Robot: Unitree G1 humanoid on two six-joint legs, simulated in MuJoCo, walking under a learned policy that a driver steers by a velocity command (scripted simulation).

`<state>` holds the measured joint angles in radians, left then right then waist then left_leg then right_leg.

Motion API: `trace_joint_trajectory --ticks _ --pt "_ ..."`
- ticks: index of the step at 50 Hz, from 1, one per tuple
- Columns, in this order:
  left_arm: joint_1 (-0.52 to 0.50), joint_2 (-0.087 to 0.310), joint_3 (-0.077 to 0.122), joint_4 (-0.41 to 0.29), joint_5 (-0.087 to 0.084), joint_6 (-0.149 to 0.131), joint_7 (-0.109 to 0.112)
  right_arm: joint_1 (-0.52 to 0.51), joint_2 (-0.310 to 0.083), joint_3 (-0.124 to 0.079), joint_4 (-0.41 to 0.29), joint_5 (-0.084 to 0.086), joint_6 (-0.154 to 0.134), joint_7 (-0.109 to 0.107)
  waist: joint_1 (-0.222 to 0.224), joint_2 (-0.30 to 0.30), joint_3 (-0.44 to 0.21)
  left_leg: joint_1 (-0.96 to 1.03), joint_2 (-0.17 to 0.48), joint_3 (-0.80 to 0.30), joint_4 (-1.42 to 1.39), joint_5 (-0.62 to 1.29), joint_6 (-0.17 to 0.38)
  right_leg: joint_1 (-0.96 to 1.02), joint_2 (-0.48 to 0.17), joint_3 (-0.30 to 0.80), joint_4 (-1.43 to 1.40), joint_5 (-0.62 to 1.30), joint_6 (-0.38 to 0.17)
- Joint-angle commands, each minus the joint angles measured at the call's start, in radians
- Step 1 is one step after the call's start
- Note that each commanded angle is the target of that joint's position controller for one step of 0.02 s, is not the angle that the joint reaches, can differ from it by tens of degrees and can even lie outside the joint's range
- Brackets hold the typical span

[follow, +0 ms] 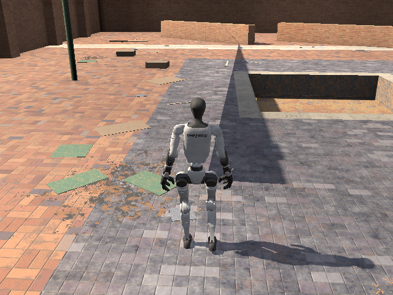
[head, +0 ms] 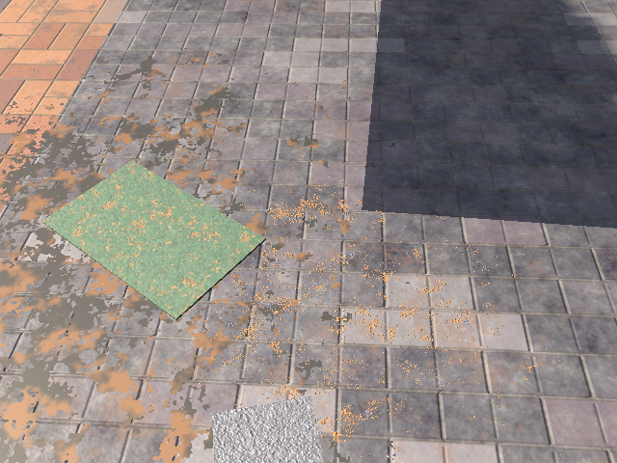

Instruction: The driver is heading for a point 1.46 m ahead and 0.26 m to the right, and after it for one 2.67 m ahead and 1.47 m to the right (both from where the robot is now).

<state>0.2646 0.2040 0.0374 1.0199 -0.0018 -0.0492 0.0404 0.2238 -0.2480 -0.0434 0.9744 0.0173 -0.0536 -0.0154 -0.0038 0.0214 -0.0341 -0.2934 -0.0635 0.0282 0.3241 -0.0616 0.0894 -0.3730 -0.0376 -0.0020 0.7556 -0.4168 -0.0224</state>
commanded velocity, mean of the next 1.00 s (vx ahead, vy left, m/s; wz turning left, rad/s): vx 0.46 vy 0.00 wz -0.03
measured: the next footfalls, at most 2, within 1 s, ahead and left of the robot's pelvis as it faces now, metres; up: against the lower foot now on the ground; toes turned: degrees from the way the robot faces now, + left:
right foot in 0.08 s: +0.05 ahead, -0.12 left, +0.00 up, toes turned -2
left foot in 0.58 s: +0.35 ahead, +0.15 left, +0.00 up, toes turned +4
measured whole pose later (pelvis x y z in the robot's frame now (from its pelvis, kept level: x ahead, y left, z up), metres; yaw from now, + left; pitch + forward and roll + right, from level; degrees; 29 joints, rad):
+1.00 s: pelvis +0.41 +0.06 +0.00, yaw -1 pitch +2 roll +2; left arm 0.07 0.23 0.06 0.87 -0.02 -0.08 -0.02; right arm 0.38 -0.22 -0.04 1.04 0.00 -0.10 0.00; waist -0.06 -0.04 0.00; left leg 0.06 -0.07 0.10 0.17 -0.26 0.05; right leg -0.70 -0.10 0.01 0.68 0.10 -0.05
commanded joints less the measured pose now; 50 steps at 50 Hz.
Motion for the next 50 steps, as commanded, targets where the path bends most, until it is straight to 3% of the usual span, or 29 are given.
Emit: trace_joint_trajectory --ticks 1,3,4,5,6,7,8,9,11,14,18,22,24,26,27,28,29,30,31,32,33,34,36,38,42,46,50 --pt "0.152 0.062 0.022 0.025 0.001 -0.008 -0.003 -0.093 -0.155 -0.036 -0.083 0.021 -0.008 -0.011 0.083 0.090 0.004 -0.154 0.259 -0.275 -0.239 -0.532 0.122 0.188 0.023 -0.060 -0.145 0.080 -0.035" --pt "0.224 0.052 0.024 0.062 0.009 -0.007 -0.006 -0.120 -0.135 -0.034 -0.099 0.031 0.003 -0.012 0.122 0.065 0.032 -0.225 0.207 -0.217 -0.168 -0.571 0.068 0.286 0.046 -0.093 -0.292 0.099 -0.069" --pt "0.302 0.059 0.026 0.090 0.014 -0.010 -0.007 -0.158 -0.097 -0.024 -0.121 0.028 0.004 -0.009 0.148 -0.008 0.054 -0.311 0.151 -0.157 -0.024 -0.539 0.025 0.352 -0.005 -0.016 -0.398 0.027 -0.099" --pt "0.367 0.096 0.032 0.094 0.007 -0.019 -0.005 -0.167 -0.015 -0.005 -0.137 0.022 0.003 0.001 0.137 -0.222 0.032 -0.438 0.056 -0.036 0.343 -0.442 -0.014 0.423 -0.211 0.271 -0.528 -0.151 -0.136" --pt "0.302 0.206 0.054 0.066 0.013 -0.031 -0.010 -0.156 -0.030 -0.010 -0.154 0.017 -0.011 0.006 0.093 -0.321 0.121 -0.607 0.044 -0.050 0.486 -0.333 0.000 0.349 -0.357 0.570 -0.682 -0.415 -0.214" --pt "0.208 0.199 0.054 0.031 0.021 -0.051 -0.007 -0.132 -0.076 -0.017 -0.142 0.017 -0.027 0.010 0.044 -0.254 0.164 -0.628 0.084 -0.117 0.583 -0.264 0.016 0.292 -0.368 0.601 -0.709 -0.423 -0.219" --pt "0.141 0.164 0.046 0.007 0.010 -0.066 -0.010 -0.097 -0.103 -0.025 -0.122 0.010 -0.032 0.015 0.006 -0.194 0.159 -0.640 0.102 -0.133 0.616 -0.177 0.009 0.304 -0.328 0.523 -0.697 -0.317 -0.188" --pt "0.125 0.139 0.040 -0.003 -0.001 -0.072 -0.018 -0.084 -0.111 -0.031 -0.103 -0.002 -0.032 0.016 -0.002 -0.150 0.125 -0.617 0.115 -0.118 0.626 -0.137 -0.001 0.318 -0.287 0.431 -0.686 -0.212 -0.155" --pt "0.163 0.118 0.033 0.001 -0.006 -0.074 -0.026 -0.115 -0.094 -0.034 -0.094 -0.015 -0.032 0.014 0.014 -0.108 0.097 -0.582 0.128 -0.083 0.638 -0.040 -0.029 0.319 -0.240 0.305 -0.683 -0.032 -0.131" --pt "0.252 0.095 0.022 0.024 0.002 -0.066 -0.025 -0.163 -0.049 -0.028 -0.099 -0.006 -0.026 0.015 0.044 -0.127 0.095 -0.572 0.140 -0.047 0.609 0.046 -0.056 0.331 -0.199 0.195 -0.678 0.131 -0.135" --pt "0.284 0.117 0.020 0.017 0.005 -0.055 -0.018 -0.277 -0.025 -0.016 -0.134 0.005 -0.030 0.022 0.084 -0.145 0.124 -0.499 0.137 -0.014 0.434 0.114 -0.077 0.325 -0.182 0.121 -0.681 0.236 -0.131" --pt "0.318 0.139 0.027 0.026 -0.004 -0.046 -0.017 -0.359 -0.024 -0.006 -0.161 0.017 -0.038 0.042 0.115 -0.157 0.167 -0.430 0.122 0.017 0.298 0.086 -0.076 0.360 -0.202 0.087 -0.657 0.277 -0.140" --pt "0.319 0.146 0.034 0.034 -0.013 -0.039 -0.016 -0.377 -0.029 -0.003 -0.176 0.020 -0.043 0.053 0.110 -0.167 0.189 -0.399 0.122 0.016 0.247 0.033 -0.055 0.389 -0.227 0.085 -0.634 0.295 -0.139" --pt "0.300 0.160 0.045 0.036 -0.020 -0.032 -0.016 -0.348 -0.050 -0.008 -0.179 0.017 -0.049 0.059 0.075 -0.178 0.183 -0.320 0.109 0.021 0.198 -0.036 -0.023 0.414 -0.251 0.085 -0.584 0.383 -0.130" --pt "0.276 0.172 0.050 0.032 -0.020 -0.029 -0.016 -0.286 -0.074 -0.019 -0.167 0.014 -0.051 0.059 0.033 -0.187 0.148 -0.219 0.084 0.039 0.185 -0.066 -0.004 0.412 -0.251 0.072 -0.515 0.543 -0.121" --pt "0.246 0.168 0.050 0.024 -0.019 -0.026 -0.016 -0.147 -0.107 -0.040 -0.125 0.014 -0.053 0.055 -0.042 -0.177 0.068 -0.040 0.049 0.062 0.174 -0.062 0.020 0.387 -0.218 0.031 -0.365 0.752 -0.102" --pt "0.218 0.149 0.043 0.006 -0.010 -0.026 -0.017 0.059 -0.168 -0.070 -0.064 0.019 -0.052 0.046 -0.132 -0.138 -0.069 0.252 0.080 0.018 0.194 -0.045 0.058 0.261 -0.166 -0.012 -0.128 0.797 -0.068" --pt "0.267 0.063 0.018 -0.028 0.002 -0.039 -0.024 0.239 -0.276 -0.097 -0.031 -0.006 -0.046 0.035 -0.148 0.096 -0.261 0.673 0.349 -0.357 0.182 -0.131 0.172 -0.111 -0.044 -0.064 0.288 0.450 -0.004" --pt "0.297 -0.008 -0.004 -0.025 -0.010 -0.071 -0.033 0.260 -0.260 -0.081 -0.020 -0.008 -0.043 0.043 -0.124 0.265 -0.380 0.755 0.478 -0.757 -0.022 -0.298 0.250 -0.308 0.080 0.080 0.515 -0.157 0.005" --pt "0.206 0.090 0.025 -0.040 -0.042 -0.090 -0.036 0.176 -0.178 -0.057 -0.027 -0.007 -0.049 0.046 -0.112 0.195 -0.242 0.637 0.439 -0.666 -0.046 -0.303 0.197 -0.404 0.015 0.136 0.627 -0.108 -0.019" --pt "0.129 0.124 0.032 -0.067 -0.047 -0.097 -0.033 0.074 -0.126 -0.040 -0.050 -0.002 -0.051 0.048 -0.080 0.138 -0.124 0.480 0.408 -0.506 -0.050 -0.203 0.156 -0.422 -0.040 0.092 0.624 -0.008 -0.040" --pt "0.092 0.127 0.039 -0.070 -0.034 -0.093 -0.023 -0.007 -0.087 -0.027 -0.066 -0.007 -0.052 0.054 -0.044 0.050 -0.066 0.326 0.366 -0.387 -0.075 -0.102 0.132 -0.363 -0.084 0.073 0.574 0.091 -0.044" --pt "0.117 0.079 0.046 -0.069 -0.022 -0.065 -0.015 -0.038 -0.038 -0.014 -0.052 -0.023 -0.056 0.060 0.012 0.072 -0.010 0.156 0.288 -0.239 -0.130 -0.005 0.110 -0.250 -0.127 0.070 0.487 0.187 -0.050" --pt "0.118 0.059 0.048 -0.076 -0.025 -0.044 -0.015 -0.004 -0.048 -0.014 -0.026 -0.022 -0.060 0.051 0.033 0.071 0.024 0.109 0.270 -0.180 -0.162 0.090 0.124 -0.244 -0.130 0.055 0.440 0.210 -0.044" --pt "-0.052 0.079 0.052 -0.149 -0.006 -0.039 -0.021 0.073 -0.093 -0.017 0.005 -0.021 -0.057 0.024 0.015 0.028 0.083 0.143 0.278 -0.142 -0.190 0.201 0.137 -0.380 -0.133 0.046 0.235 0.364 -0.005" --pt "-0.196 0.056 0.032 -0.190 -0.017 -0.043 -0.047 0.115 -0.118 -0.019 0.013 -0.021 -0.055 0.008 -0.027 0.025 0.108 0.171 0.256 -0.043 -0.222 0.170 0.094 -0.330 -0.088 0.006 -0.023 0.544 -0.018" --pt "-0.307 0.056 0.020 -0.239 -0.026 -0.041 -0.072 0.187 -0.122 -0.023 0.045 -0.016 -0.046 0.004 -0.065 0.007 0.143 0.334 0.302 0.008 -0.198 0.189 0.082 -0.380 -0.056 0.010 -0.130 0.519 -0.048"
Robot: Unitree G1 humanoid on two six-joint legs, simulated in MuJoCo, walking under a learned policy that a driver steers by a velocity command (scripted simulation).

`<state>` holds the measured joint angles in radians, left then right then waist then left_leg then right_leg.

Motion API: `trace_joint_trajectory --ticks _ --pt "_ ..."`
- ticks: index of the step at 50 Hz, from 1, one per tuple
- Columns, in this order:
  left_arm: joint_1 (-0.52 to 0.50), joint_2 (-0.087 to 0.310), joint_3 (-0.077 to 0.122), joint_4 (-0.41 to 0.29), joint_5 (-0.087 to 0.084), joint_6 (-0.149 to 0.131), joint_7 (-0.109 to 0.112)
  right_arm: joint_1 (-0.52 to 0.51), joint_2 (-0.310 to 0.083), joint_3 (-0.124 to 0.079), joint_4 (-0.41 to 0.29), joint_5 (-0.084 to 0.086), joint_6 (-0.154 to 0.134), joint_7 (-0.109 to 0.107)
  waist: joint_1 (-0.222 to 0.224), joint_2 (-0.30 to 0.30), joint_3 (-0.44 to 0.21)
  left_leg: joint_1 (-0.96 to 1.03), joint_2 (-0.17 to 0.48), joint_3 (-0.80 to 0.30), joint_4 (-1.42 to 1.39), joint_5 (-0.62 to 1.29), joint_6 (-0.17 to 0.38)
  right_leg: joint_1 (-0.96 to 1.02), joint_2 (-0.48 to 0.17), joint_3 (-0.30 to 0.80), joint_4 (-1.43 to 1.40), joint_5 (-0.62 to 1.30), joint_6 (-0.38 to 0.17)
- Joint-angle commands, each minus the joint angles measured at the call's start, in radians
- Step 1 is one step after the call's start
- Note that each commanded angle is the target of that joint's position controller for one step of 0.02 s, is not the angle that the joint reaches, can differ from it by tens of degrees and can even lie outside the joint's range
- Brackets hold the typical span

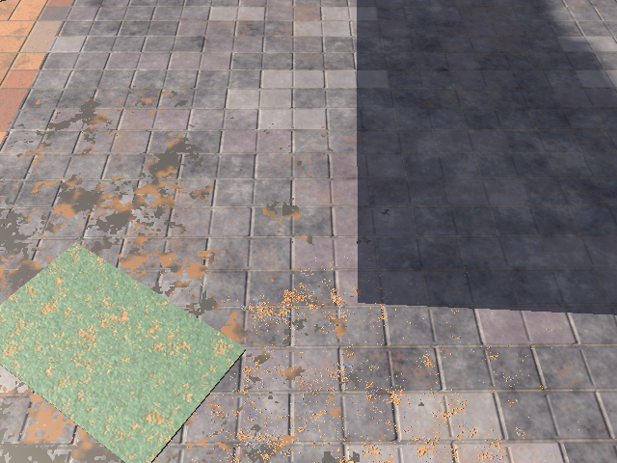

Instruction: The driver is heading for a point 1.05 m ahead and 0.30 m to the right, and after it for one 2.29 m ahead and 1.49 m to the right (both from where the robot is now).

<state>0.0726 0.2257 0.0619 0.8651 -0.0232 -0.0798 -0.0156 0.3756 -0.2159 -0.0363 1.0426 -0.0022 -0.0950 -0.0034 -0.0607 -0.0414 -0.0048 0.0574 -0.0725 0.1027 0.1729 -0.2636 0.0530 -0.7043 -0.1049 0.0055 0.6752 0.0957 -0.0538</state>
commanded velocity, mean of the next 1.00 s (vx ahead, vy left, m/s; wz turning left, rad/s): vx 0.50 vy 0.00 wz -0.48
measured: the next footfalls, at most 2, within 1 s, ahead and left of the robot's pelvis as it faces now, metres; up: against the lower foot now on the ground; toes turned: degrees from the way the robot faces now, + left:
right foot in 0.14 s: +0.27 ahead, -0.13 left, +0.00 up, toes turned -7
left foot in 0.64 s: +0.57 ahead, +0.02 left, +0.00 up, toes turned -24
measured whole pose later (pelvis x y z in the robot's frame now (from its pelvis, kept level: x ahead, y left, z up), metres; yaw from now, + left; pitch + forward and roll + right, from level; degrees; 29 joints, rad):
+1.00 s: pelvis +0.55 -0.10 +0.00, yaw -31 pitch +2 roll +2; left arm 0.13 0.28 0.06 0.65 -0.02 -0.05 -0.02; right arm 0.36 -0.27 -0.07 0.91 0.01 -0.10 0.01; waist -0.09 -0.05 0.01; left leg -0.03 -0.01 0.13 0.24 -0.25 0.01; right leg -0.68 -0.10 0.06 0.77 -0.06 -0.02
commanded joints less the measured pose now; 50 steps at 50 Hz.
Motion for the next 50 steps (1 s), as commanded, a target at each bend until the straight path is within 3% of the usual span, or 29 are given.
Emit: trace_joint_trajectory --ticks 1,3,5,6,7,8,9,10,11,12,13,15,18,23,26,28,30,31,32,33,34,35,36,37,38,40,44,50 --pt "-0.136 0.036 -0.006 -0.100 -0.005 -0.011 -0.025 0.042 -0.155 -0.032 -0.019 0.004 0.001 -0.010 -0.011 0.068 0.117 0.029 0.325 -0.054 -0.024 0.420 0.113 -0.064 0.017 0.000 -0.066 -0.021 -0.025" --pt "-0.147 0.045 -0.005 -0.123 -0.004 -0.014 -0.042 0.025 -0.169 -0.037 -0.026 0.005 0.014 -0.014 0.004 0.078 0.103 0.081 0.341 -0.023 0.044 0.571 0.097 -0.030 0.041 -0.033 -0.087 -0.101 -0.048" --pt "-0.084 0.084 0.012 -0.127 0.000 -0.012 -0.050 -0.006 -0.200 -0.045 -0.046 0.003 0.025 -0.021 0.052 0.125 0.029 0.097 0.338 0.012 0.191 0.926 0.077 0.124 0.107 -0.101 -0.072 -0.202 -0.081" --pt "0.034 0.123 0.033 -0.104 -0.001 -0.010 -0.051 -0.027 -0.209 -0.047 -0.058 0.001 0.035 -0.025 0.118 0.140 -0.039 0.075 0.320 0.037 0.356 1.053 0.060 0.280 0.151 -0.127 -0.088 -0.217 -0.105" --pt "0.199 0.184 0.065 -0.064 -0.001 -0.006 -0.043 -0.043 -0.207 -0.043 -0.076 0.000 0.038 -0.028 0.196 0.119 -0.124 -0.058 0.280 0.059 0.593 0.986 0.026 0.538 0.158 -0.082 -0.133 -0.171 -0.144" --pt "0.349 0.298 0.098 -0.049 0.012 0.001 -0.025 0.013 -0.138 -0.019 -0.116 -0.012 0.019 -0.020 0.200 -0.068 -0.269 -0.448 0.172 0.070 0.997 0.562 -0.033 0.946 -0.085 0.326 -0.138 -0.198 -0.282" --pt "0.345 0.288 0.085 -0.055 0.007 -0.002 -0.024 0.045 -0.065 0.011 -0.126 -0.010 -0.025 0.002 0.147 -0.189 -0.387 -0.728 -0.009 -0.104 1.251 -0.268 -0.054 1.141 -0.262 0.824 -0.339 -0.291 -0.411" --pt "0.331 0.213 0.064 -0.056 0.014 -0.003 -0.020 -0.063 -0.157 -0.016 -0.156 0.025 -0.062 0.017 0.178 -0.122 -0.322 -0.835 0.063 -0.229 1.295 -0.234 -0.018 1.107 -0.216 0.737 -0.369 -0.321 -0.341" --pt "0.261 0.171 0.052 -0.073 0.013 -0.006 -0.016 -0.141 -0.176 -0.019 -0.186 0.045 -0.077 0.019 0.159 -0.060 -0.196 -0.856 0.111 -0.212 1.239 -0.154 0.002 0.962 -0.178 0.577 -0.377 -0.259 -0.296" --pt "0.185 0.146 0.042 -0.093 0.013 -0.009 -0.019 -0.168 -0.169 -0.023 -0.188 0.032 -0.078 0.011 0.111 0.052 -0.112 -0.808 0.150 -0.200 1.143 -0.097 0.000 0.786 -0.137 0.467 -0.401 -0.162 -0.270" --pt "0.136 0.121 0.033 -0.111 0.018 -0.012 -0.019 -0.161 -0.176 -0.035 -0.186 0.018 -0.064 0.003 0.071 0.072 -0.075 -0.732 0.182 -0.197 1.059 -0.067 -0.009 0.661 -0.104 0.392 -0.423 -0.094 -0.248" --pt "0.115 0.129 0.031 -0.124 0.019 -0.012 -0.014 -0.134 -0.150 -0.040 -0.199 0.004 -0.032 -0.002 0.028 0.044 -0.047 -0.649 0.197 -0.190 0.965 -0.052 -0.037 0.524 -0.068 0.344 -0.462 -0.062 -0.247" --pt "0.163 0.178 0.044 -0.122 0.013 -0.014 0.009 -0.216 -0.129 -0.038 -0.240 -0.015 -0.011 -0.014 0.040 0.013 -0.007 -0.657 0.179 -0.160 0.783 0.081 -0.089 0.431 -0.032 0.270 -0.490 -0.034 -0.246" --pt "0.245 0.191 0.049 -0.110 0.004 -0.003 0.024 -0.403 -0.103 -0.027 -0.301 -0.003 -0.019 -0.006 0.114 -0.039 0.015 -0.582 0.104 -0.150 0.423 0.358 -0.097 0.412 0.021 0.244 -0.460 -0.179 -0.172" --pt "0.283 0.185 0.049 -0.099 -0.003 0.004 0.026 -0.454 -0.131 -0.032 -0.332 0.009 -0.029 0.005 0.131 -0.050 0.011 -0.567 0.089 -0.176 0.348 0.339 -0.088 0.487 -0.011 0.317 -0.400 -0.225 -0.162" --pt "0.285 0.185 0.050 -0.103 -0.001 0.012 0.032 -0.454 -0.159 -0.040 -0.343 0.011 -0.042 0.015 0.119 -0.060 0.003 -0.541 0.082 -0.188 0.304 0.266 -0.074 0.547 -0.033 0.380 -0.339 -0.233 -0.154" --pt "0.265 0.180 0.049 -0.117 0.003 0.021 0.037 -0.378 -0.180 -0.051 -0.327 0.013 -0.055 0.019 0.070 -0.090 -0.018 -0.432 0.073 -0.171 0.261 0.199 -0.045 0.563 -0.025 0.416 -0.262 -0.195 -0.135" --pt "0.252 0.151 0.038 -0.130 0.007 0.022 0.036 -0.278 -0.207 -0.065 -0.303 0.005 -0.061 0.014 0.021 -0.085 -0.075 -0.278 0.095 -0.175 0.244 0.195 -0.015 0.531 0.021 0.392 -0.162 -0.156 -0.107" --pt "0.240 0.093 0.017 -0.153 0.018 0.017 0.032 -0.119 -0.262 -0.081 -0.285 -0.010 -0.063 0.006 -0.048 0.003 -0.201 -0.026 0.253 -0.316 0.262 0.149 0.049 0.407 0.084 0.305 0.104 -0.237 -0.067" --pt "0.373 0.042 0.001 -0.182 -0.011 0.006 0.030 -0.008 -0.344 -0.103 -0.253 -0.018 -0.046 0.006 0.001 0.342 -0.326 0.308 0.479 -0.755 0.190 -0.038 0.211 0.048 0.220 0.163 0.416 -0.633 0.002" --pt "0.386 0.141 0.014 -0.166 -0.024 0.005 0.034 -0.024 -0.260 -0.086 -0.263 0.002 -0.040 0.012 -0.008 0.307 -0.285 0.297 0.507 -0.881 0.141 -0.232 0.210 -0.096 0.140 0.185 0.577 -0.680 0.012" --pt "0.295 0.203 0.031 -0.172 -0.018 0.011 0.034 -0.070 -0.189 -0.067 -0.283 0.005 -0.034 0.010 -0.030 0.196 -0.163 0.182 0.465 -0.732 0.129 -0.221 0.163 -0.131 0.103 0.180 0.627 -0.587 0.018" --pt "0.244 0.196 0.033 -0.182 -0.007 0.018 0.036 -0.123 -0.170 -0.058 -0.292 -0.001 -0.027 0.010 -0.013 0.119 -0.090 0.057 0.422 -0.595 0.115 -0.100 0.132 -0.099 0.065 0.146 0.620 -0.510 0.025" --pt "0.210 0.182 0.035 -0.196 0.004 0.019 0.034 -0.160 -0.148 -0.051 -0.288 -0.005 -0.021 0.011 0.005 0.108 -0.033 -0.043 0.380 -0.501 0.089 0.006 0.122 -0.074 0.039 0.142 0.574 -0.455 0.028" --pt "0.212 0.164 0.036 -0.203 0.001 0.024 0.027 -0.175 -0.137 -0.045 -0.283 -0.012 -0.020 0.010 0.030 0.134 -0.013 -0.109 0.351 -0.424 0.064 0.072 0.110 -0.030 0.011 0.137 0.545 -0.423 0.026" --pt "0.217 0.125 0.031 -0.215 -0.009 0.035 0.019 -0.173 -0.140 -0.048 -0.269 -0.007 -0.026 0.011 0.041 0.153 -0.001 -0.158 0.324 -0.318 0.020 0.152 0.117 -0.004 -0.008 0.106 0.510 -0.394 0.031" --pt "0.158 0.089 0.017 -0.252 0.003 0.036 0.019 -0.124 -0.183 -0.061 -0.229 -0.002 -0.034 0.016 0.039 0.108 0.006 -0.147 0.328 -0.216 -0.013 0.332 0.155 -0.036 -0.004 0.112 0.346 -0.287 0.044" --pt "-0.036 0.064 -0.007 -0.306 0.004 0.014 -0.015 -0.057 -0.223 -0.061 -0.190 0.023 -0.010 0.014 -0.020 0.105 0.054 -0.122 0.301 -0.097 -0.013 0.337 0.127 0.053 0.019 -0.004 0.005 -0.096 0.032"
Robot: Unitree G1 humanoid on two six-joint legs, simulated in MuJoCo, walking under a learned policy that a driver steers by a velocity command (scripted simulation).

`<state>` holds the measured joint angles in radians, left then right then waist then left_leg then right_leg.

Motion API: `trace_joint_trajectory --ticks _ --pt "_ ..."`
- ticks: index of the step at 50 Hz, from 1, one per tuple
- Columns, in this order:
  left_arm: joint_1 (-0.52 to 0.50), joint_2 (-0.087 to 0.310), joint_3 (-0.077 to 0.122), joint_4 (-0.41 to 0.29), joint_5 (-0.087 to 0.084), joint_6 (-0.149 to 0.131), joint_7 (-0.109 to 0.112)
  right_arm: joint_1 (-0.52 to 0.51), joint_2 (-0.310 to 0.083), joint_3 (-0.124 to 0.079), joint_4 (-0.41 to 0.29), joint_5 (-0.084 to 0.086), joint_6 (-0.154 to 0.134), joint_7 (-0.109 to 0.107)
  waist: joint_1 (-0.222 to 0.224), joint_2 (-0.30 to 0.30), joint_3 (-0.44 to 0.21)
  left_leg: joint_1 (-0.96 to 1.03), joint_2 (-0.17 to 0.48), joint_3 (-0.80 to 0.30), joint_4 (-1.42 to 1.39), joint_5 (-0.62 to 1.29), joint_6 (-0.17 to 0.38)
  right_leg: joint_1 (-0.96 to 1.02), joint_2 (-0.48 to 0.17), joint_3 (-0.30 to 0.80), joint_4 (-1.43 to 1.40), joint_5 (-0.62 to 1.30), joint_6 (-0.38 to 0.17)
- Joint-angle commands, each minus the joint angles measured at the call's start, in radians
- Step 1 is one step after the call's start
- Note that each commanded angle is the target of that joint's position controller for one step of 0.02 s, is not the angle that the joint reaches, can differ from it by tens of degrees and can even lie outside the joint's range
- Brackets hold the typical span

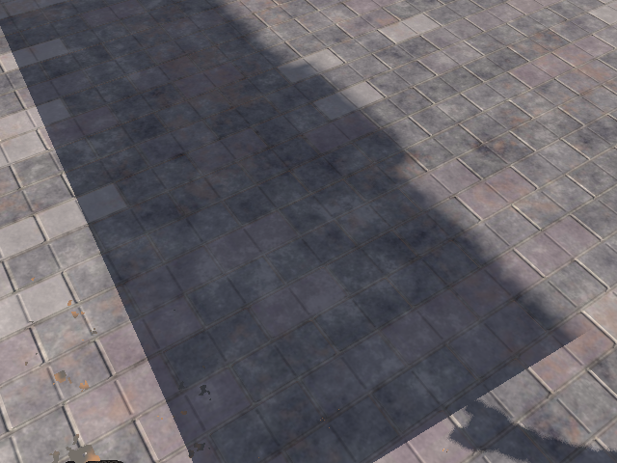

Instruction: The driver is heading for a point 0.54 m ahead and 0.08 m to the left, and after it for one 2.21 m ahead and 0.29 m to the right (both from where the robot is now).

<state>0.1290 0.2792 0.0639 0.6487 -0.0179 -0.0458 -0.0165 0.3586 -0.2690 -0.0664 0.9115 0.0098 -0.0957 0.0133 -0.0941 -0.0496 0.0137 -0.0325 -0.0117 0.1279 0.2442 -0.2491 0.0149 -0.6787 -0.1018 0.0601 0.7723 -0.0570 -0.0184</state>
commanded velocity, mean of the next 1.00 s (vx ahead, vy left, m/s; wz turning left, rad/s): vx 0.14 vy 0.00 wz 0.28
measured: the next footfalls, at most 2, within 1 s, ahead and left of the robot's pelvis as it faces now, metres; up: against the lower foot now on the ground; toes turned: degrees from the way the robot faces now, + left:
right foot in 0.14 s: +0.25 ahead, -0.15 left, +0.00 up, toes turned -4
left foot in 0.62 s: +0.24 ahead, +0.10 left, +0.00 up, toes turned +13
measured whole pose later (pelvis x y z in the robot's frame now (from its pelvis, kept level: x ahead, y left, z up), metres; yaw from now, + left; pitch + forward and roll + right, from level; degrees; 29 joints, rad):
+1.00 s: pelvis +0.21 +0.00 +0.00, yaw +21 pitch +3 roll -2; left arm 0.07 0.29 0.09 0.78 -0.01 0.01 0.04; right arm 0.18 -0.30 -0.08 0.69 0.01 0.03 -0.03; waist -0.02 -0.01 0.03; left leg -0.32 -0.07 -0.14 0.46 -0.19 0.06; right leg -0.47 0.02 0.10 0.80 -0.34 0.08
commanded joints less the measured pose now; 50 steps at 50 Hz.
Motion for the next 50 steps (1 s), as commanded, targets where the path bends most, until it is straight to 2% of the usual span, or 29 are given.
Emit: trace_joint_trajectory --ticks 1,2,4,5,6,7,8,9,10,11,12,13,15,17,22,26,28,30,31,32,33,34,35,36,37,40,44,47,50 --pt "-0.120 0.014 -0.010 -0.102 -0.004 -0.022 -0.019 -0.019 -0.178 -0.031 -0.049 0.014 -0.003 -0.002 0.006 0.118 0.045 -0.008 0.254 -0.127 -0.078 0.323 0.163 0.030 0.022 -0.067 -0.121 0.038 -0.008" --pt "-0.140 0.021 -0.009 -0.114 -0.007 -0.023 -0.022 -0.003 -0.186 -0.032 -0.038 0.017 0.003 -0.002 0.005 0.125 0.053 0.023 0.271 -0.132 -0.068 0.336 0.160 0.030 0.029 -0.072 -0.147 0.008 -0.017" --pt "-0.137 0.042 -0.001 -0.123 0.001 -0.028 -0.028 -0.004 -0.197 -0.032 -0.025 0.020 0.020 -0.006 0.032 0.146 0.047 0.071 0.280 -0.119 0.017 0.551 0.135 0.088 0.063 -0.090 -0.210 -0.052 -0.046" --pt "-0.072 0.065 0.012 -0.108 0.011 -0.031 -0.027 -0.017 -0.209 -0.033 -0.023 0.022 0.027 -0.010 0.079 0.162 0.000 0.080 0.264 -0.099 0.109 0.724 0.112 0.196 0.097 -0.109 -0.253 -0.039 -0.066" --pt "0.060 0.101 0.032 -0.065 0.021 -0.034 -0.024 -0.028 -0.203 -0.029 -0.023 0.024 0.030 -0.014 0.149 0.150 -0.084 0.051 0.223 -0.064 0.257 0.834 0.081 0.392 0.134 -0.132 -0.320 0.073 -0.094" --pt "0.176 0.161 0.053 -0.033 0.033 -0.030 -0.011 -0.021 -0.174 -0.017 -0.037 0.009 0.024 -0.019 0.193 0.114 -0.181 -0.095 0.169 -0.033 0.445 0.679 0.031 0.643 0.058 -0.060 -0.284 0.339 -0.127" --pt "0.270 0.250 0.062 -0.024 0.057 -0.018 0.006 0.042 -0.075 0.019 -0.067 -0.037 0.007 -0.009 0.173 -0.139 -0.334 -0.454 0.046 -0.020 0.829 -0.040 -0.035 1.029 -0.230 0.268 -0.181 0.781 -0.264" --pt "0.285 0.225 0.049 -0.026 0.046 -0.012 -0.001 0.134 -0.085 0.028 -0.030 -0.013 -0.004 0.001 0.167 -0.204 -0.529 -0.558 -0.014 -0.188 1.044 -0.458 -0.053 1.111 -0.372 0.526 -0.269 0.782 -0.390" --pt "0.242 0.173 0.037 -0.025 0.036 -0.006 -0.008 0.054 -0.171 -0.001 -0.032 0.018 0.001 0.003 0.183 -0.080 -0.437 -0.591 0.048 -0.229 1.087 -0.411 -0.050 0.987 -0.302 0.392 -0.296 0.737 -0.343" --pt "0.162 0.131 0.024 -0.024 0.024 -0.009 -0.009 -0.026 -0.150 0.005 -0.059 0.031 0.010 -0.001 0.156 -0.058 -0.285 -0.641 0.082 -0.198 1.039 -0.354 -0.047 0.856 -0.247 0.254 -0.318 0.681 -0.294" --pt "0.100 0.095 0.012 -0.020 0.021 -0.015 -0.010 -0.049 -0.130 0.006 -0.049 0.021 0.025 -0.011 0.123 0.001 -0.199 -0.618 0.113 -0.189 0.972 -0.293 -0.053 0.716 -0.200 0.179 -0.365 0.600 -0.258" --pt "0.047 0.074 0.008 -0.017 0.024 -0.020 -0.012 -0.034 -0.119 0.002 -0.040 0.013 0.047 -0.020 0.083 -0.005 -0.159 -0.540 0.135 -0.193 0.911 -0.247 -0.060 0.591 -0.173 0.120 -0.411 0.536 -0.236" --pt "-0.008 0.067 0.009 0.002 0.052 -0.033 -0.013 0.029 -0.078 0.004 -0.017 0.008 0.083 -0.034 0.031 -0.035 -0.145 -0.376 0.118 -0.181 0.859 -0.149 -0.080 0.412 -0.150 0.024 -0.480 0.510 -0.235" --pt "-0.050 0.080 0.013 0.016 0.059 -0.041 -0.003 0.018 -0.076 -0.001 -0.030 0.001 0.099 -0.045 0.014 -0.067 -0.123 -0.355 0.106 -0.174 0.775 -0.096 -0.090 0.360 -0.147 -0.038 -0.508 0.468 -0.236" --pt "-0.022 0.126 0.031 0.059 0.041 -0.010 0.042 -0.132 -0.094 -0.009 -0.111 -0.001 0.118 -0.035 0.073 -0.056 -0.084 -0.423 0.122 -0.155 0.643 -0.002 -0.071 0.423 -0.191 -0.060 -0.553 0.141 -0.232" --pt "-0.013 0.144 0.040 0.080 0.025 0.019 0.051 -0.188 -0.102 -0.021 -0.162 -0.001 0.130 -0.017 0.095 -0.054 -0.066 -0.438 0.108 -0.120 0.562 -0.074 -0.048 0.497 -0.228 -0.059 -0.511 0.070 -0.219" --pt "-0.017 0.158 0.046 0.086 0.013 0.032 0.054 -0.189 -0.098 -0.024 -0.180 0.001 0.131 -0.005 0.091 -0.059 -0.071 -0.409 0.089 -0.091 0.481 -0.089 -0.027 0.535 -0.238 -0.065 -0.455 0.110 -0.195" --pt "-0.023 0.156 0.049 0.096 -0.005 0.044 0.060 -0.142 -0.093 -0.030 -0.173 0.000 0.126 0.006 0.061 -0.045 -0.086 -0.296 0.045 -0.047 0.299 0.040 0.010 0.531 -0.205 -0.110 -0.350 0.099 -0.133" --pt "0.034 0.130 0.045 0.118 -0.003 0.047 0.060 -0.114 -0.133 -0.045 -0.171 -0.006 0.123 0.001 0.063 0.020 -0.090 -0.212 0.048 -0.101 0.195 0.203 0.045 0.491 -0.150 -0.157 -0.244 0.009 -0.065" --pt "0.039 0.080 0.032 0.097 0.034 0.043 0.054 -0.082 -0.257 -0.077 -0.182 -0.012 0.120 -0.018 0.091 0.277 -0.104 -0.061 0.253 -0.388 0.160 0.599 0.131 0.283 -0.027 -0.259 0.044 -0.237 0.033" --pt "-0.056 0.066 0.024 0.044 0.047 0.041 0.057 -0.065 -0.294 -0.077 -0.202 -0.033 0.111 -0.017 0.052 0.388 -0.107 0.007 0.408 -0.640 0.126 0.754 0.332 0.029 0.127 -0.171 0.269 -0.632 0.085" --pt "-0.093 0.104 0.033 0.043 0.036 0.040 0.054 -0.048 -0.252 -0.066 -0.208 -0.041 0.091 -0.008 0.022 0.240 -0.161 0.018 0.384 -0.602 0.121 0.727 0.352 0.003 0.110 -0.037 0.404 -0.629 0.074" --pt "-0.088 0.107 0.037 0.048 0.017 0.041 0.054 -0.090 -0.235 -0.062 -0.215 -0.032 0.076 -0.010 0.050 0.197 -0.150 0.014 0.330 -0.519 0.133 0.675 0.301 -0.019 0.093 -0.007 0.427 -0.544 0.060" --pt "-0.067 0.109 0.041 0.069 0.017 0.045 0.062 -0.143 -0.213 -0.059 -0.226 -0.012 0.073 -0.015 0.075 0.142 -0.139 0.001 0.285 -0.467 0.139 0.612 0.248 -0.029 0.077 0.003 0.401 -0.467 0.059" --pt "-0.067 0.126 0.048 0.072 0.024 0.049 0.069 -0.179 -0.187 -0.051 -0.237 0.006 0.078 -0.023 0.088 0.144 -0.131 -0.020 0.268 -0.446 0.132 0.578 0.222 -0.019 0.067 0.012 0.372 -0.415 0.062" --pt "-0.049 0.104 0.047 0.076 0.018 0.048 0.068 -0.176 -0.184 -0.047 -0.254 -0.002 0.092 -0.039 0.102 0.163 -0.156 -0.049 0.228 -0.421 0.124 0.587 0.217 0.050 0.097 0.008 0.343 -0.326 0.078" --pt "-0.082 0.084 0.038 0.068 0.015 0.044 0.068 -0.160 -0.205 -0.056 -0.267 0.002 0.103 -0.054 0.082 0.171 -0.141 -0.039 0.210 -0.457 0.122 0.459 0.211 0.071 0.111 0.024 0.157 -0.283 0.101" --pt "-0.091 0.087 0.037 0.068 0.013 0.041 0.060 -0.176 -0.214 -0.059 -0.284 -0.001 0.113 -0.056 0.075 0.192 -0.118 -0.104 0.194 -0.498 0.113 0.324 0.210 0.141 0.123 0.030 0.054 -0.274 0.107" --pt "-0.068 0.098 0.038 0.076 0.009 0.033 0.049 -0.196 -0.205 -0.055 -0.296 -0.006 0.120 -0.050 0.072 0.209 -0.120 -0.134 0.192 -0.528 0.128 0.309 0.210 0.217 0.124 0.024 -0.021 -0.287 0.100"
Over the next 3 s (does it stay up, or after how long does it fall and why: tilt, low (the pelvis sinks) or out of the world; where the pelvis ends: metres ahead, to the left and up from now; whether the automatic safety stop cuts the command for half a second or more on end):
stays up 0.98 0.07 -0.02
